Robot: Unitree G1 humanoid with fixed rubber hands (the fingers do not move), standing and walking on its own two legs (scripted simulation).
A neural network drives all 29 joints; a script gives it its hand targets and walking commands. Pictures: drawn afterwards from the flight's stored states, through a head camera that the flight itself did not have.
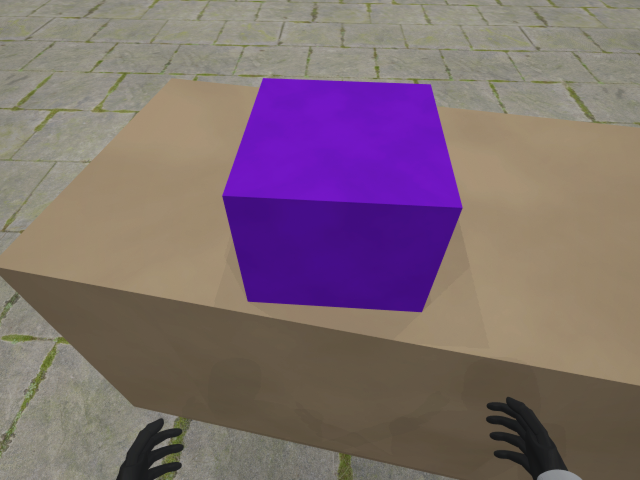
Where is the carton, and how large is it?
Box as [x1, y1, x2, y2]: [222, 78, 462, 311]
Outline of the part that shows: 263,78 222,195 248,301 421,311 462,207 430,84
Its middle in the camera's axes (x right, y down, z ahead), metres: +0.04 -0.08 +0.64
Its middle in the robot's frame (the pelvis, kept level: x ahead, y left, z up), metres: +0.54 +0.01 +0.05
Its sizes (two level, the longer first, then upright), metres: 0.296 0.280 0.229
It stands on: a pedestal, 0.71 m high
